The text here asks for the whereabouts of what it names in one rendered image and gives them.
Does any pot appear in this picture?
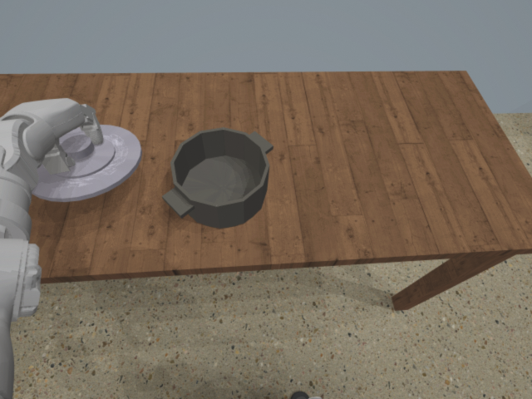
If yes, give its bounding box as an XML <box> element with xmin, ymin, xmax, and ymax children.
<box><xmin>162</xmin><ymin>127</ymin><xmax>273</xmax><ymax>229</ymax></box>

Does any knob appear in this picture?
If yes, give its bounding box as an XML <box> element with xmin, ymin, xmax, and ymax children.
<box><xmin>61</xmin><ymin>135</ymin><xmax>95</xmax><ymax>160</ymax></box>

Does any lid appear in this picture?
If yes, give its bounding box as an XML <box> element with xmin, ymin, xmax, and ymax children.
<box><xmin>32</xmin><ymin>125</ymin><xmax>142</xmax><ymax>202</ymax></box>

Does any table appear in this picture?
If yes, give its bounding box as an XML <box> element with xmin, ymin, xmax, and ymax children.
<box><xmin>0</xmin><ymin>71</ymin><xmax>532</xmax><ymax>311</ymax></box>

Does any robot left upper arm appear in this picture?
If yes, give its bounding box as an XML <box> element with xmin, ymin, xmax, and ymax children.
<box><xmin>0</xmin><ymin>239</ymin><xmax>42</xmax><ymax>399</ymax></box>

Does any robot left forearm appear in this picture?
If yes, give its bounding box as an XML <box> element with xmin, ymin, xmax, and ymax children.
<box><xmin>0</xmin><ymin>111</ymin><xmax>55</xmax><ymax>243</ymax></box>

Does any robot left hand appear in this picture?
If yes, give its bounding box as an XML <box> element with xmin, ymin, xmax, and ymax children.
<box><xmin>5</xmin><ymin>98</ymin><xmax>103</xmax><ymax>175</ymax></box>

